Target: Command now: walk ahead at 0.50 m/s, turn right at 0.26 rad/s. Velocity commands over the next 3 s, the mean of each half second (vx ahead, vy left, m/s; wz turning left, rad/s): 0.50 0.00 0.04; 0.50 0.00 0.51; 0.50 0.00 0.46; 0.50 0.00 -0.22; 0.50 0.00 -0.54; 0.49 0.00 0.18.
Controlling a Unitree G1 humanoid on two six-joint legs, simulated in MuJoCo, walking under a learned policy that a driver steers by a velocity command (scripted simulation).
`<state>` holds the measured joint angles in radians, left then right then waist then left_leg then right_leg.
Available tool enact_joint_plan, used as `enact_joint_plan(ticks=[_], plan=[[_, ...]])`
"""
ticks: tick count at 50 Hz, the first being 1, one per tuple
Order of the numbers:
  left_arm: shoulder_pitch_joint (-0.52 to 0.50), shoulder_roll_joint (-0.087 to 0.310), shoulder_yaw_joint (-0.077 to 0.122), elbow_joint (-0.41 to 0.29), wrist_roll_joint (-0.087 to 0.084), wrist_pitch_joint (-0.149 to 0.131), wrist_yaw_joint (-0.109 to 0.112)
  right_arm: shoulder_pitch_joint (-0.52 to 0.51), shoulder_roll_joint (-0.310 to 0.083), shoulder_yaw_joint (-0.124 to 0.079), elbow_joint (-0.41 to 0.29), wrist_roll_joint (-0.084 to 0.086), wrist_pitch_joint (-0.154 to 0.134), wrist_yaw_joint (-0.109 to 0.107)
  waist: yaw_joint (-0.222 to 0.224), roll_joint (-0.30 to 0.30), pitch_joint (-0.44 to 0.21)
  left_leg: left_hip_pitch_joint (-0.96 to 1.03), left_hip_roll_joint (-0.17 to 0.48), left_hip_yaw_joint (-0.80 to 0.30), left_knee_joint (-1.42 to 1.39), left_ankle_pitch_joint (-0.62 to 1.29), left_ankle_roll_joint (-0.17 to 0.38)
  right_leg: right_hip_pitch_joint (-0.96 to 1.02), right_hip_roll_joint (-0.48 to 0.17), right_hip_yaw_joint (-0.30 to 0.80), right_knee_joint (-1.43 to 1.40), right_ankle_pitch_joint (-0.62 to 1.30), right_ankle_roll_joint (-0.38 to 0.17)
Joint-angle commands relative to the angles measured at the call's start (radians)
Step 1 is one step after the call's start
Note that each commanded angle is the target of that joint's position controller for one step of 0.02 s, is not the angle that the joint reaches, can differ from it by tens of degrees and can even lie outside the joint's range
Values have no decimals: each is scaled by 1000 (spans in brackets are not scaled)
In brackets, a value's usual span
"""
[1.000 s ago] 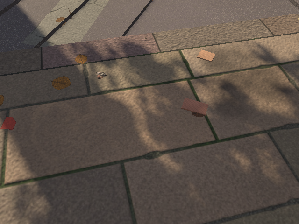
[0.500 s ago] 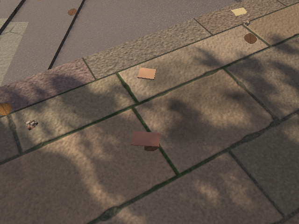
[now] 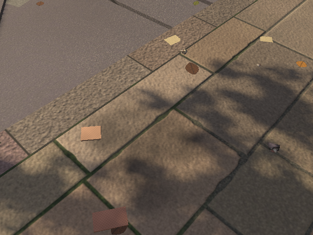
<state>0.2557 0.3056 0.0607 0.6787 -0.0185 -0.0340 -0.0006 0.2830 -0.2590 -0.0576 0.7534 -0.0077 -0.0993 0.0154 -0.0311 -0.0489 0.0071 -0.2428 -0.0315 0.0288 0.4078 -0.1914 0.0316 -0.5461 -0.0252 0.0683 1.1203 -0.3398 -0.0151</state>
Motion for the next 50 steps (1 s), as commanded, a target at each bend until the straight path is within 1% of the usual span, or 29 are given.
enact_joint_plan(ticks=[1, 5, 8, 10, 12, 13, 14, 15, 16, 17, 18, 19, 20, 22, 26, 29, 33, 36, 38, 39, 40, 41, 42, 43, 44, 45, 46, 48, 50], plan=[[-35, 30, 3, -83, 10, -17, -5, -18, -145, -32, -37, 10, -17, -2, 18, 144, 7, 97, 266, -257, -243, 120, 196, -143, -69, 12, -127, 79, 12], [-151, 5, -15, -98, 9, -34, -19, 7, -183, -38, -5, 22, -3, -5, -21, 126, 13, 92, 234, -137, -252, 193, 172, -64, -62, -37, -388, 276, 18], [-233, 17, -13, -119, 0, -40, -29, 67, -202, -40, 27, 33, 9, -3, -52, 132, 25, 128, 250, -123, -236, 189, 158, -18, -37, -60, -499, 324, 15], [-263, 29, -8, -135, -4, -43, -36, 87, -211, -42, 46, 38, 19, -3, -51, 139, 37, 177, 278, -133, -213, 202, 146, -9, -28, -62, -547, 286, -7], [-232, 51, 4, -134, -1, -50, -38, 89, -222, -43, 59, 43, 32, -7, -11, 143, 29, 193, 288, -150, -148, 293, 127, 85, -5, -72, -609, 242, -33], [-144, 76, 20, -109, 5, -52, -34, 77, -221, -40, 60, 45, 36, -9, 46, 134, -17, 174, 259, -125, -50, 418, 106, 226, 19, -91, -653, 251, -53], [-1, 127, 45, -70, 13, -52, -24, 78, -192, -28, 57, 38, 35, -10, 113, 111, -113, 97, 204, -84, 131, 450, 74, 452, -1, -71, -649, 267, -81], [187, 216, 68, -48, 31, -46, -8, 72, -115, 3, 21, 4, 28, -10, 180, -39, -282, -117, 129, -32, 474, 128, 25, 752, -237, 178, -620, 303, -150], [199, 251, 71, -40, 35, -38, -11, 178, -45, 23, 9, 25, 11, -9, 122, -277, -383, -426, 5, -73, 751, -395, -12, 935, -410, 576, -750, 77, -274], [183, 158, 48, -40, 25, -40, -14, 112, -160, -7, 23, 47, 6, -9, 155, -135, -284, -520, 51, -157, 858, -371, -11, 850, -376, 556, -797, -40, -244], [127, 122, 34, -37, 16, -44, -14, 44, -184, -18, 1, 55, 5, -7, 138, -104, -163, -557, 88, -143, 859, -276, -3, 737, -344, 410, -817, -10, -211], [62, 92, 23, -37, 19, -48, -17, 16, -168, -18, 1, 47, 10, -11, 104, -52, -106, -520, 125, -129, 826, -195, -10, 624, -300, 311, -847, 66, -193], [12, 63, 17, -35, 22, -54, -21, 9, -157, -22, 2, 35, 20, -13, 75, -56, -55, -489, 147, -129, 782, -137, -17, 536, -264, 228, -884, 131, -184], [-30, 45, 18, -20, 31, -72, -21, 44, -117, -20, 15, 39, 45, -11, 31, -70, -32, -404, 167, -132, 758, -73, -31, 435, -238, 120, -943, 231, -178], [-24, 70, 33, 25, 38, -87, -7, -17, -85, -18, -11, 33, 66, -12, 21, -13, 15, -469, 165, -153, 656, 55, -53, 426, -240, -32, -984, 401, -182], [-16, 91, 39, 46, 35, -80, 4, -91, -68, -11, -34, 30, 61, 5, 41, -5, 38, -456, 155, -119, 476, 204, -47, 443, -217, -137, -995, 419, -160], [44, 127, 52, 83, 20, -63, 13, -231, -52, 1, -91, 27, 58, 30, 95, 19, 85, -456, 142, -48, 308, 245, -18, 519, -244, -209, -990, 428, -145], [68, 148, 61, 106, 4, -41, 15, -280, -66, -2, -133, 29, 59, 46, 98, 9, 94, -463, 121, -4, 246, 148, 20, 623, -271, -241, -925, 542, -125], [53, 178, 69, 106, -3, -26, 21, -246, -94, -17, -145, 28, 64, 51, 60, -25, 43, -359, 61, 57, 239, 46, 59, 658, -271, -271, -804, 863, -102], [43, 192, 72, 104, -6, -18, 25, -175, -120, -33, -134, 29, 67, 50, 15, -42, -7, -259, 20, 85, 240, -3, 83, 659, -263, -284, -689, 1017, -89], [25, 194, 71, 100, -12, -10, 27, -36, -163, -59, -102, 32, 69, 43, -67, -30, -79, -65, -27, 99, 185, 28, 116, 604, -232, -308, -499, 1054, -63], [33, 171, 59, 89, -1, -15, 32, 131, -237, -96, -60, 33, 78, 24, -143, 28, -167, 237, 0, -6, 148, 69, 161, 400, -192, -311, -225, 845, -19], [131, 15, 11, 35, 44, -38, 17, 125, -360, -116, -57, 42, 76, 10, -26, 319, -232, 588, 270, -545, 92, -28, 340, -78, 0, -262, 154, -121, 54], [58, 59, 7, 21, 13, -81, 4, 151, -303, -94, -96, 32, 59, 15, -79, 224, -404, 673, 369, -887, -85, -196, 417, -205, 65, 0, 295, -271, 47], [-57, 120, 23, -11, -28, -103, -6, 123, -238, -76, -88, 22, 45, 19, -105, 156, -269, 596, 346, -756, -123, -151, 354, -293, 11, 32, 287, -179, 21], [-81, 109, 17, -20, -23, -115, -2, 69, -209, -67, -90, 26, 38, 18, -65, 99, -170, 452, 304, -632, -120, -79, 317, -278, -33, 26, 203, -91, 3], [-81, 110, 21, -7, 5, -116, 6, -4, -172, -55, -102, 27, 37, 15, -18, 57, -102, 303, 264, -530, -123, 32, 287, -214, -67, 23, 112, -39, 7], [-45, 122, 33, 2, 25, -93, 6, -68, -141, -43, -133, 9, 35, 8, 40, 86, -71, 139, 218, -440, -161, 181, 277, -89, -93, 28, 27, 17, 22], [-44, 94, 27, 0, 34, -73, 7, -61, -158, -48, -128, 15, 30, -1, 52, 77, -52, 58, 198, -377, -180, 279, 280, -63, -87, 4, -58, 50, 51]])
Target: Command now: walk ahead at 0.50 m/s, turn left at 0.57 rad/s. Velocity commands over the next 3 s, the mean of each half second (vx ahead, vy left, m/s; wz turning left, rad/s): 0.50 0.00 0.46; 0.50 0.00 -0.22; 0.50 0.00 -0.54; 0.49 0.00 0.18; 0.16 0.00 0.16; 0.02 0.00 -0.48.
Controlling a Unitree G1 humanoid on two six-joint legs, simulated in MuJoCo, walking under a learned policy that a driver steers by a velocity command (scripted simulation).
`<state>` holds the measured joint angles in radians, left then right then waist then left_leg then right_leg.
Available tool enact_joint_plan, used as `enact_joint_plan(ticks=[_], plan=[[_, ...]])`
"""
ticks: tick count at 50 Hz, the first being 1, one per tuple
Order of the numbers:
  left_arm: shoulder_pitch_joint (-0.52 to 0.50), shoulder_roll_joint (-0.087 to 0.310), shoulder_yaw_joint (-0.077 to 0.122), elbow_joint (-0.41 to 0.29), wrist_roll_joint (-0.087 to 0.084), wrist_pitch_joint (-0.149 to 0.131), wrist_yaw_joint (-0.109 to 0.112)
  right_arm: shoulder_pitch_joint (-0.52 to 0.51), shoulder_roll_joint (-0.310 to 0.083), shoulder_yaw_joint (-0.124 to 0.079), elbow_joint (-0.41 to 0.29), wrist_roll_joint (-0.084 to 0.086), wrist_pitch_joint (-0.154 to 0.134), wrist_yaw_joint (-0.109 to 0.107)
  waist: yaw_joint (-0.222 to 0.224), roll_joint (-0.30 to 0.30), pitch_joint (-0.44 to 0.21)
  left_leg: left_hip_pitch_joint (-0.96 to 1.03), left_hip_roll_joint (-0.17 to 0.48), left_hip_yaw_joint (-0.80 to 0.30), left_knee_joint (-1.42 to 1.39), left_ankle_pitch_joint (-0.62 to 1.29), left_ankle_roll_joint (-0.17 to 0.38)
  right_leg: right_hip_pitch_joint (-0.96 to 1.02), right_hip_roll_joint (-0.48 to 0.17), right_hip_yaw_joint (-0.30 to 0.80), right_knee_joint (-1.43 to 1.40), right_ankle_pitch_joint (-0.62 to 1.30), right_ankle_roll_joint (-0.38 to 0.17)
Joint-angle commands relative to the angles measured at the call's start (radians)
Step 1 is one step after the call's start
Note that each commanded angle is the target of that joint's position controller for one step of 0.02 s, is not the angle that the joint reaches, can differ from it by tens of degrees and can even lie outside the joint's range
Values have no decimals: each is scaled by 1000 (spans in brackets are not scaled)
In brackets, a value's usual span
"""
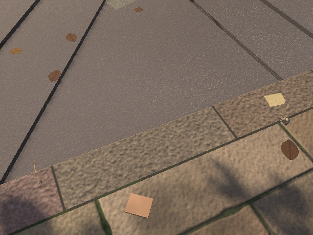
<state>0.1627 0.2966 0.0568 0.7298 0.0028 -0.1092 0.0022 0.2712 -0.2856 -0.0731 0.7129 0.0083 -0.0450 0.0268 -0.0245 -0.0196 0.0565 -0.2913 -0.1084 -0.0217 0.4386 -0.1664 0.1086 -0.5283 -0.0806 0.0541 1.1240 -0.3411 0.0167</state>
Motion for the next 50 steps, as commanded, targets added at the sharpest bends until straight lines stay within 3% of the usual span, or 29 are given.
enact_joint_plan(ticks=[1, 5, 9, 12, 14, 15, 16, 17, 18, 19, 20, 21, 22, 24, 26, 28, 32, 35, 36, 37, 38, 39, 40, 41, 42, 43, 44, 45, 50], plan=[[23, 88, 26, -60, 15, 9, 6, -35, -146, -36, -82, 0, -25, -19, 41, 45, -87, 76, 260, -295, -216, 282, 199, -83, -23, 7, -117, 93, 34], [-129, 46, 7, -97, 11, 8, -2, 19, -163, -42, -59, 11, -14, -38, -17, 84, -56, 20, 185, -219, -200, 195, 131, -27, 32, -6, -427, 365, 56], [-227, 66, 11, -126, -9, -5, -20, 84, -165, -44, -34, 19, -2, -42, -55, 103, -50, 68, 211, -297, -146, 90, 108, 27, 74, 11, -578, 422, 45], [-206, 102, 27, -126, -13, -19, -30, 89, -156, -44, -32, 18, 7, -48, -32, 133, -59, 154, 242, -390, -55, 78, 91, 65, 82, 32, -635, 314, 11], [-72, 122, 43, -88, -7, -28, -27, 69, -125, -34, -36, 12, 9, -47, 37, 151, -108, 160, 214, -374, 50, 176, 60, 233, 84, -6, -690, 302, -37], [122, 89, 6, -20, 59, -14, -11, 130, -31, 27, 38, -170, -43, 46, 132, 1, -161, 49, 143, -343, 244, 293, -5, 505, 32, 2, -536, 404, -107], [280, 152, 12, -18, 64, 0, -18, 291, 75, 37, 19, -147, -84, 81, 112, -286, -430, -307, -86, -223, 587, -114, -85, 991, -188, 411, -627, 277, -391], [355, 128, -2, 0, 74, 13, -24, 206, -14, 23, 24, -105, -99, 106, 182, -225, -341, -617, -81, -180, 836, -417, -99, 1026, -259, 733, -802, -76, -409], [288, 103, -5, 11, 54, 8, -26, 77, -69, 2, 17, -88, -99, 93, 161, -75, -102, -738, 2, -168, 914, -298, -82, 822, -249, 651, -853, -298, -313], [207, 73, -17, -2, 33, 7, -21, 57, -70, 4, 28, -83, -91, 61, 118, -77, -60, -676, 69, -140, 906, -196, -72, 637, -226, 547, -890, -285, -285], [174, 3, -45, 3, 29, 2, -11, 59, -54, 16, 30, -102, -82, 36, 83, -96, -102, -583, 121, -140, 835, -123, -58, 548, -202, 458, -916, -178, -275], [137, -43, -61, 4, 31, -6, 0, 27, -29, 30, 23, -127, -71, 26, 58, -81, -92, -509, 161, -133, 782, -89, -57, 459, -189, 384, -943, -60, -265], [95, -49, -64, -8, 34, -9, 11, 3, -19, 34, 18, -131, -59, 21, 37, -60, -102, -445, 176, -113, 728, -113, -68, 401, -173, 335, -974, 11, -262], [88, 1, -44, -6, 37, -24, 10, -33, -11, 39, 9, -109, -49, 21, 35, -54, -92, -403, 185, -67, 623, -109, -99, 345, -135, 218, -1004, 110, -271], [116, 50, -26, 5, 60, -28, -10, -62, 6, 54, 7, -102, -46, 32, 47, -13, -74, -385, 195, -23, 481, 24, -111, 318, -118, 132, -1011, 229, -285], [157, 55, -22, 31, 63, -25, -39, -118, 28, 68, -8, -93, -41, 38, 64, -2, -47, -306, 197, 5, 330, 117, -111, 258, -101, 82, -1007, 276, -287], [260, 64, -13, 93, 52, -21, -83, -226, -6, 67, -50, -89, -30, 30, 94, -28, -19, -278, 168, 11, 183, 172, -90, 329, -124, 125, -933, 326, -303], [309, 79, -6, 127, 50, -13, -85, -311, -29, 62, -80, -74, -38, 14, 106, -36, -21, -228, 147, 31, 81, 126, -63, 441, -144, 165, -870, 374, -276], [306, 87, -3, 134, 49, -10, -82, -315, -39, 59, -85, -65, -44, 10, 88, -35, -25, -153, 137, 49, 42, 142, -42, 436, -136, 166, -841, 416, -258], [284, 101, 1, 133, 54, -9, -78, -281, -65, 49, -81, -52, -54, 4, 52, -39, -54, -1, 125, 62, 49, 161, -11, 377, -110, 148, -786, 533, -229], [253, 93, 0, 126, 63, -17, -76, -159, -122, 26, -54, -42, -66, -2, -14, -13, -137, 229, 148, 41, 98, 210, 50, 273, -41, 99, -637, 604, -168], [345, -27, -37, 100, 74, -33, -71, 58, -178, 19, -13, -43, -72, -9, -49, 184, -414, 701, 382, -227, 112, 398, 270, 27, 107, 14, -299, 362, -75], [357, -70, -58, 89, 75, -43, -84, 251, -144, 26, 30, -50, -61, -21, -117, 269, -550, 909, 590, -605, -65, 155, 360, -211, 180, -5, -71, -234, -47], [165, 6, -26, 84, 56, -37, -83, 268, -121, 17, 64, -68, -67, -32, -161, 121, -224, 643, 519, -525, -154, -131, 202, -345, 90, 59, 73, -149, -79], [148, 3, -20, 96, 46, -33, -64, 166, -99, 22, 66, -58, -66, -37, -97, 128, -87, 436, 488, -385, -198, -233, 144, -350, 38, 23, 104, -58, -92], [179, 5, -18, 108, 61, -25, -52, 98, -36, 41, 54, -50, -60, -43, -44, 121, -107, 353, 460, -312, -234, -174, 131, -276, 4, 22, 59, 0, -99], [163, -20, -27, 107, 79, -18, -53, 57, 11, 54, 50, -47, -60, -47, -12, 108, -93, 286, 438, -237, -253, -57, 121, -225, -18, 29, 30, 45, -101], [152, -42, -36, 107, 88, -9, -61, 16, 26, 56, 33, -55, -61, -52, 9, 102, -93, 243, 431, -176, -282, 12, 120, -181, -30, 24, 11, 50, -93], [29, -74, -48, 89, 60, 9, -105, 18, -18, 32, 56, -92, -78, -47, 22, 64, -56, 195, 393, 80, -359, 243, 122, -182, -41, -30, -232, 262, -65]])
Over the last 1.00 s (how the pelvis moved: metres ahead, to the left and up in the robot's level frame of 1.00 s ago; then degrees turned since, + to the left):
0.52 0.04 0.00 21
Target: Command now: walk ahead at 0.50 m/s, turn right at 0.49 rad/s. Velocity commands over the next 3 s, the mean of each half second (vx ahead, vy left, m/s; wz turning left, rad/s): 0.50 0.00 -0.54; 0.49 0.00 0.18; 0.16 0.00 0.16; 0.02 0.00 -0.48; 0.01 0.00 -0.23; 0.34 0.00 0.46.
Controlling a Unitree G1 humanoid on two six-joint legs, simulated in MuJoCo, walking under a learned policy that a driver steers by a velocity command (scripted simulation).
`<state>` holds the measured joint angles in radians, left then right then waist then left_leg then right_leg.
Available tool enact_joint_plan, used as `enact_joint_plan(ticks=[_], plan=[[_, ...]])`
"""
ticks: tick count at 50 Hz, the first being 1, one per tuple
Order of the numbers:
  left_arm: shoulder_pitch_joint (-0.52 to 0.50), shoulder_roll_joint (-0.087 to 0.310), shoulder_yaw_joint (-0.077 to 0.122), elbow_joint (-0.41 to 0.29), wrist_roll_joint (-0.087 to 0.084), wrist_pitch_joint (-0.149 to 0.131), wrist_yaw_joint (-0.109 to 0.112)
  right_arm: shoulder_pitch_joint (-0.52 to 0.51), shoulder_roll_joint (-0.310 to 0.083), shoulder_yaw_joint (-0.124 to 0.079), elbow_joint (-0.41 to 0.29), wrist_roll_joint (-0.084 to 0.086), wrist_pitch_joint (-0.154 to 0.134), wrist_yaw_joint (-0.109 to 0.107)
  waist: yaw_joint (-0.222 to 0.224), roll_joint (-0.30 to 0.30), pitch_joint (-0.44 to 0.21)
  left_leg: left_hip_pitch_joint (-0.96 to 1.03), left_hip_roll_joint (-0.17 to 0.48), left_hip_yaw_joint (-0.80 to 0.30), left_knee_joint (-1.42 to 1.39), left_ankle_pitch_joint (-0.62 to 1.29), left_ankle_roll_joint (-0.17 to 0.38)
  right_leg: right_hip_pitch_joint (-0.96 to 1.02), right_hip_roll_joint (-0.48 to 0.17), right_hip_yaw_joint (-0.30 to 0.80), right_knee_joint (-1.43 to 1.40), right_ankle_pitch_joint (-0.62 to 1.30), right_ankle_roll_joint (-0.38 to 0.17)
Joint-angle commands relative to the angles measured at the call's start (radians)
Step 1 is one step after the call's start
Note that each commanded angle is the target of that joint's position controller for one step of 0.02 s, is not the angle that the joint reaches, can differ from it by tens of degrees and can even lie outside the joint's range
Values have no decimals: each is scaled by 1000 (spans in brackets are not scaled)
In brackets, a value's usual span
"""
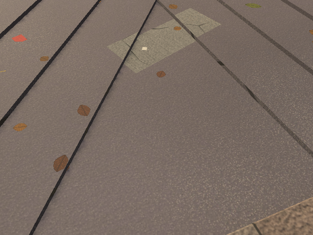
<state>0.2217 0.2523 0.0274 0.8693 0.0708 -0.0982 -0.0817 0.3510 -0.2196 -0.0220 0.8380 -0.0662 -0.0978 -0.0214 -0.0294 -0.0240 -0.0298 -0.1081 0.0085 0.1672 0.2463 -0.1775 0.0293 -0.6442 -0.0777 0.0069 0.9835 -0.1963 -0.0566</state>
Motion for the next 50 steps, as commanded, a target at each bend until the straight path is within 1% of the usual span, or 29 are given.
enact_joint_plan(ticks=[1, 3, 7, 10, 12, 13, 14, 15, 16, 17, 18, 20, 22, 25, 27, 28, 29, 34, 37, 38, 39, 41, 42, 43, 46, 47, 48, 49, 50], plan=[[-53, -30, -23, -56, -12, 1, -29, -47, -93, -22, -57, -24, -25, 7, 24, 67, 37, -1, 272, -69, -166, 299, 199, -49, -41, 7, -145, 168, 6], [-83, -11, -24, -70, -14, 9, -33, -24, -104, -23, -29, -27, -25, 20, 28, 76, 55, -13, 273, -18, -153, 359, 188, -15, -32, 8, -220, 240, -1], [-155, 45, -5, -99, -8, 13, -14, 29, -131, -22, 25, -25, -30, 41, 22, 83, 92, 98, 299, 21, -115, 344, 159, -23, -6, 11, -318, 270, -22], [-214, 67, 11, -125, -7, 6, -3, 81, -162, -30, 61, -13, -16, 33, 8, 94, 111, 228, 319, 43, -53, 404, 141, -10, 43, -33, -379, 147, -47], [-180, 103, 32, -131, -27, -8, 5, 66, -197, -38, 65, -21, -10, 28, 58, 105, 90, 203, 302, 97, 73, 609, 120, 158, 118, -98, -416, 127, -86], [-111, 152, 55, -119, -41, -25, 19, 78, -204, -36, 63, -28, -16, 26, 83, 97, 18, 147, 255, 135, 217, 718, 86, 342, 170, -116, -401, 167, -121], [58, 218, 85, -78, -34, -32, 44, 149, -139, -15, 59, -60, -27, 25, 95, -1, -145, -61, 196, 145, 483, 568, 8, 703, 147, -18, -293, 304, -210], [306, 233, 88, -42, -25, -17, 63, 210, -29, 34, 20, -84, -42, 50, 152, -186, -399, -426, 54, 53, 776, -108, -74, 1175, -74, 469, -440, 77, -404], [324, 297, 127, 14, -69, 40, 73, 29, -218, -64, -2, 110, -1, 24, 182, -52, -200, -659, -45, -45, 1174, -447, -110, 1066, -231, 783, -552, 296, -414], [272, 310, 120, -3, -97, 55, 79, -65, -194, -54, -59, 94, 4, 19, 147, 11, -130, -697, 26, -169, 1167, -356, -94, 976, -189, 620, -555, 582, -355], [197, 272, 116, -13, -95, 60, 85, -77, -142, -38, -70, 80, 4, 15, 107, 3, -74, -615, 71, -199, 1062, -283, -75, 806, -162, 474, -556, 701, -316], [71, 170, 90, -36, -94, 73, 86, -38, -125, -39, -61, 44, 35, 7, 18, -5, -32, -429, 122, -220, 907, -234, -69, 529, -88, 360, -622, 521, -239], [10, 145, 78, -70, -77, 71, 80, -33, -127, -46, -67, 25, 75, 10, -12, -15, -42, -314, 95, -194, 820, -264, -71, 386, -57, 339, -672, 378, -239], [43, 180, 87, -61, -48, 60, 75, -20, -80, -27, -62, 22, 93, 22, -7, -33, -49, -263, 81, -156, 788, -33, -56, 291, -62, 297, -733, 257, -244], [86, 175, 83, -43, -55, 43, 67, -125, -125, -40, -88, 25, 87, 24, 26, -23, 10, -352, 99, -179, 702, 122, -42, 312, -51, 293, -758, 135, -218], [153, 184, 87, -10, -58, 32, 77, -198, -168, -58, -108, 32, 84, 23, 65, -35, 42, -518, 127, -250, 704, 167, -34, 445, -98, 365, -747, 72, -234], [178, 180, 83, 3, -66, 26, 85, -226, -182, -64, -120, 41, 84, 29, 68, 2, 63, -580, 126, -266, 617, 203, -34, 484, -93, 352, -746, 4, -228], [180, 172, 71, 27, -34, 4, 107, -250, -153, -67, -117, 42, 86, 60, 84, -14, 90, -590, 49, -358, 518, 368, -15, 497, -102, 300, -632, -137, -202], [181, 185, 72, 26, -18, -8, 118, -277, -164, -76, -129, 43, 91, 67, 100, -19, 128, -654, 25, -387, 521, 369, -12, 514, -125, 300, -556, -157, -187], [242, -17, -26, 28, 40, -51, 84, -207, -52, -5, -93, -82, 41, 48, 123, -17, 173, -829, 155, -368, 431, 434, -13, 712, -165, 265, -516, -186, -148], [331, -54, -39, 54, 16, -51, 82, -265, -30, -5, -90, -85, 28, 43, 178, -16, 186, -821, 152, -310, 353, 468, -16, 707, -139, 247, -492, -191, -152], [356, 18, -51, 59, 9, -35, 69, -350, -40, 10, -124, -49, 27, 62, 190, 0, 185, -613, 144, -214, 304, 531, -14, 521, -87, 183, -466, -224, -137], [191, 221, 36, 38, -106, -5, 114, -389, -145, -31, -161, 137, 14, 90, 160, -11, 230, -533, 83, -305, 313, 511, -3, 357, -127, 216, -425, -130, -143], [187, 254, 38, 26, -101, 9, 125, -364, -158, -32, -156, 162, 14, 105, 144, 12, 192, -522, 66, -290, 311, 503, -8, 395, -135, 174, -379, -64, -133], [271, 163, 28, 67, -96, 29, 123, -336, -108, -21, -121, 118, 14, 114, 167, 42, 157, -442, 72, -207, 179, 500, 2, 502, -117, 89, -226, 95, -75], [267, 148, 24, 77, -87, 29, 115, -228, -124, -33, -85, 104, 13, 108, 115, 29, 99, -299, 36, -159, 174, 488, 21, 497, -99, 59, -87, 252, -64], [232, 144, 24, 73, -87, 31, 107, -4, -164, -60, -13, 85, 12, 95, -6, 45, -4, -25, -18, -93, 144, 526, 50, 413, -56, -3, 178, 409, -35], [241, 123, 22, 74, -78, 13, 99, 168, -228, -82, 42, 79, 23, 81, -93, 134, -79, 291, 59, -157, 209, 768, 108, 168, 22, -70, 587, 77, 47], [394, 34, -1, 44, -67, -19, 81, 191, -305, -73, 32, 51, 16, 76, -19, 372, -254, 665, 290, -456, 522, 1346, 277, -206, 98, -8, 1022, -660, 125]])
Over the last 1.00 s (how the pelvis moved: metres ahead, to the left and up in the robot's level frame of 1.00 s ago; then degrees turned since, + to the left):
0.55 0.05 0.01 3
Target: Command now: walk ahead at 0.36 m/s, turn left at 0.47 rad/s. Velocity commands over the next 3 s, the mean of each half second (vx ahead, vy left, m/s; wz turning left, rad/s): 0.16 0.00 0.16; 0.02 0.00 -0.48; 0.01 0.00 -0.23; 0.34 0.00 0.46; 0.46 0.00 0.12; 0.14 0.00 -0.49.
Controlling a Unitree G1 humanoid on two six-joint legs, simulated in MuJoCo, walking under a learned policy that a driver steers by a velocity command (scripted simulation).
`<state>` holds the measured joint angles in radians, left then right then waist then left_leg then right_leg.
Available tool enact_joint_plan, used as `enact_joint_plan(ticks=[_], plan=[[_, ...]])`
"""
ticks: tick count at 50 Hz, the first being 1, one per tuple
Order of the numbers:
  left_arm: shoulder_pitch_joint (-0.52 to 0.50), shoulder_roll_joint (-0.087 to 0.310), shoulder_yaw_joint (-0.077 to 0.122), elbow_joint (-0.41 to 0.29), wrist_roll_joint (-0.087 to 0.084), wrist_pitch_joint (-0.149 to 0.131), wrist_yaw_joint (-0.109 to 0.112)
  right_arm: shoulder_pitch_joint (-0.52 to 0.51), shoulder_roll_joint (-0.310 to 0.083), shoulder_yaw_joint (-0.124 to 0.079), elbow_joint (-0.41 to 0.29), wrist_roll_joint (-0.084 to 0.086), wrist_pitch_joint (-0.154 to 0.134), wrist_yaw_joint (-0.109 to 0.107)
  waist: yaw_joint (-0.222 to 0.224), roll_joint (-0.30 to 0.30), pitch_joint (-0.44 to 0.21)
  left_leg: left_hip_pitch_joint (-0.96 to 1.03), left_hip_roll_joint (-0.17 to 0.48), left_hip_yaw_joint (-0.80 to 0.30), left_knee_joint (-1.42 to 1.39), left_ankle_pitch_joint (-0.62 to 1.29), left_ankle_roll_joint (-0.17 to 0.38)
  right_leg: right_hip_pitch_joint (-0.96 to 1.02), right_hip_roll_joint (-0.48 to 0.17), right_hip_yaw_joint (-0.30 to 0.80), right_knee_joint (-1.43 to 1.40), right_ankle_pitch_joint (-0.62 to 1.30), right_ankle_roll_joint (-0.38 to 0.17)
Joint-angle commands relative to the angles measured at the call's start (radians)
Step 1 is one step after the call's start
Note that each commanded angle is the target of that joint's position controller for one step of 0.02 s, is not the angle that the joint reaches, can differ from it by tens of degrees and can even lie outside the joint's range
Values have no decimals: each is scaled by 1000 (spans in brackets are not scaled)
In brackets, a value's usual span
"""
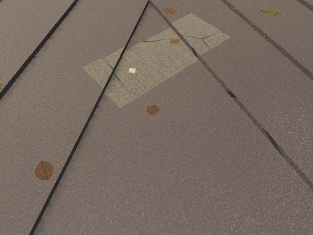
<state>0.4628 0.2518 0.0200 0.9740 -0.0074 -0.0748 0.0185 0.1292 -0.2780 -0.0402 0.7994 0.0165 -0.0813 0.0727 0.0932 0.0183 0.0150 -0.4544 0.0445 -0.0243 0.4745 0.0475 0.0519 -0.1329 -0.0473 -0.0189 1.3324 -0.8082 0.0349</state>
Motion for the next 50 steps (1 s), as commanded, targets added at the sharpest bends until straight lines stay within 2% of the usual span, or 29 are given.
enact_joint_plan(ticks=[1, 2, 3, 4, 5, 6, 7, 8, 10, 12, 15, 17, 18, 19, 20, 21, 23, 25, 27, 30, 33, 35, 36, 37, 38, 39, 41, 45, 50], plan=[[98, 131, 9, -111, -23, -68, -28, 490, -214, -57, 66, -13, 13, -21, -236, 261, -525, 1126, 344, -412, 261, 1110, 367, -778, 53, 138, 697, 2, 55], [-42, 129, 8, -197, -60, -66, -21, 447, -257, -79, 73, 5, 37, -41, -235, 207, -535, 1087, 357, -540, 105, 602, 393, -881, 19, 124, 611, 55, 55], [-152, 101, 0, -235, -63, -58, 0, 344, -238, -77, 38, -4, 48, -62, -219, 69, -427, 893, 341, -590, -15, 286, 358, -903, -20, 92, 550, 182, 40], [-194, 116, 3, -236, -45, -37, 22, 211, -192, -52, -24, -22, 45, -72, -175, -62, -285, 645, 337, -569, -67, 239, 327, -854, -40, 83, 457, 269, 35], [-175, 101, 6, -236, -23, -18, 31, 152, -185, -46, -43, -38, 34, -79, -125, -73, -227, 427, 357, -592, -79, 296, 330, -764, -51, 124, 408, 331, 26], [-150, 125, 21, -232, -8, 1, 37, 109, -182, -44, -54, -31, 23, -73, -72, -66, -146, 267, 308, -524, -121, 295, 301, -700, -65, 133, 255, 368, 15], [-172, 118, 27, -251, 9, 13, 43, 52, -174, -44, -63, -12, 23, -76, -40, -21, -37, 68, 195, -351, -170, 299, 249, -581, -65, 110, -20, 425, 27], [-188, 109, 29, -259, 27, 6, 47, 15, -174, -46, -81, -21, 18, -79, -34, 2, -21, -27, 99, -246, -175, 359, 217, -473, -30, 74, -239, 527, 36], [-192, 63, 25, -242, 25, -13, 33, 25, -149, -42, -75, -24, 23, -93, -49, 68, -124, 17, 43, -124, -155, 444, 184, -294, 29, 41, -537, 777, 55], [-198, 49, 23, -229, 6, -18, 11, 72, -115, -35, -44, -10, 29, -95, -76, 87, -183, 151, 87, -130, -145, 427, 184, -253, 30, 64, -663, 907, 53], [-276, 85, 39, -254, 17, -10, -9, 89, -77, -26, -8, -16, 35, -88, -92, 71, -139, 210, 126, -157, -119, 327, 148, -234, 15, 86, -747, 912, -10], [-290, 115, 56, -259, 29, -3, -15, 71, -78, -25, 3, -23, 40, -87, -80, 50, -102, 212, 96, -149, -59, 180, 111, -190, 28, 81, -825, 906, -58], [-292, 142, 65, -268, 30, 1, -14, 105, -80, -27, 12, -26, 42, -87, -88, 8, -95, 216, 50, -129, -6, 56, 77, -155, 4, 111, -861, 1077, -80], [-331, 196, 77, -286, 33, 6, -12, 215, -78, -32, 23, -34, 41, -88, -171, -103, -113, 166, -31, -98, 60, -117, 35, -62, -59, 195, -837, 1299, -141], [-307, 187, 82, -298, 27, 19, -11, 237, -82, -31, 35, -35, 42, -96, -149, -169, -164, 89, -89, -36, 179, -307, -8, 34, -120, 282, -835, 1332, -225], [-262, 144, 74, -293, 21, 33, -10, 216, -79, -27, 24, -32, 52, -105, -119, -216, -223, 27, -115, -4, 296, -461, -48, 91, -205, 425, -874, 1203, -311], [-208, 137, 71, -291, 17, 45, -10, 69, -105, -37, -28, -17, 95, -113, -58, -210, -203, -97, -113, -63, 494, -706, -70, 78, -257, 629, -993, 863, -352], [-279, 193, 91, -317, 10, 49, 0, 44, -106, -43, -35, -17, 115, -115, -79, -144, -167, -129, -90, -91, 573, -632, -82, 1, -211, 580, -1014, 732, -299], [-332, 185, 97, -337, 2, 72, 13, 42, -91, -44, -26, -12, 109, -117, -98, -132, -146, -75, -84, -66, 428, -558, -89, -74, -128, 482, -1028, 637, -232], [-335, 179, 104, -347, 3, 96, 26, 53, -63, -39, -17, -6, 96, -111, -99, -178, -167, 57, -112, -40, 278, -466, -98, -143, -77, 444, -1041, 603, -218], [-336, 184, 111, -352, -5, 106, 36, 77, -79, -45, -17, -7, 84, -99, -109, -196, -164, 143, -111, -39, 130, -375, -82, -173, -72, 475, -1054, 540, -210], [-343, 178, 111, -358, -15, 114, 41, 134, -94, -56, -2, -15, 79, -91, -143, -178, -147, 279, -98, -15, -22, -280, -50, -265, -29, 449, -1019, 490, -165], [-333, 151, 104, -362, -16, 116, 40, 174, -147, -72, -2, -29, 80, -94, -150, -97, -136, 374, 25, -111, -111, -313, -5, -380, 23, 395, -907, 407, -114], [-364, 106, 93, -404, -24, 108, 33, 168, -246, -95, -7, -60, 82, -95, -126, 211, -80, 350, 236, -395, -235, -410, 120, -558, 174, 189, -660, 316, -64], [-332, 160, 109, -395, -6, 92, 28, 90, -212, -84, -49, -84, 77, -97, -116, 243, -65, 284, 359, -519, -262, -309, 208, -572, 139, 199, -453, 255, -31], [-287, 200, 127, -363, -5, 89, 23, 20, -159, -68, -81, -74, 70, -105, -79, 152, -61, 279, 329, -436, -233, -210, 198, -559, 119, 213, -326, 307, -22], [-217, 181, 129, -307, -4, 108, 28, -40, -119, -59, -101, -35, 63, -110, -58, 78, -49, 318, 231, -265, -185, -125, 122, -574, 107, 194, -225, 411, 5], [-280, 130, 106, -343, -18, 120, 18, 29, -121, -57, -84, -32, 74, -115, -106, 111, -34, 375, 192, -103, -175, 85, 137, -591, 76, 120, -220, 492, 55], [-361, 109, 83, -403, -14, 120, -4, 74, -177, -78, -75, -26, 88, -114, -151, 137, -53, 454, 239, -42, -172, 144, 163, -521, 13, 56, -427, 486, 69]])
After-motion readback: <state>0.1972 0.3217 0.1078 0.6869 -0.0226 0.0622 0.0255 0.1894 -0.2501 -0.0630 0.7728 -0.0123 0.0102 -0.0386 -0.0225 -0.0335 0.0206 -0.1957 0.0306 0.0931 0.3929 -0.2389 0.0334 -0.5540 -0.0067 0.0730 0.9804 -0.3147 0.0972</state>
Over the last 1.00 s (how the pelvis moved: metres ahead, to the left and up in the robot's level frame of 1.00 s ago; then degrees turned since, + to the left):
0.60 -0.04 -0.15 -7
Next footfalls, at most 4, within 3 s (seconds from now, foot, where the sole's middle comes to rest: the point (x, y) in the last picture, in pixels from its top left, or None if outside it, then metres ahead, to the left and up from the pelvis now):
0.34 right None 0.34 -0.07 -0.77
0.70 left None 0.27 0.16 -0.77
1.20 right None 0.24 -0.10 -0.77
1.72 left None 0.34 0.13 -0.77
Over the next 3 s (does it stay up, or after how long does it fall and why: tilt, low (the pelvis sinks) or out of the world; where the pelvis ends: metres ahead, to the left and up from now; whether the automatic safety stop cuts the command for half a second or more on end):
stays up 0.81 0.06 0.00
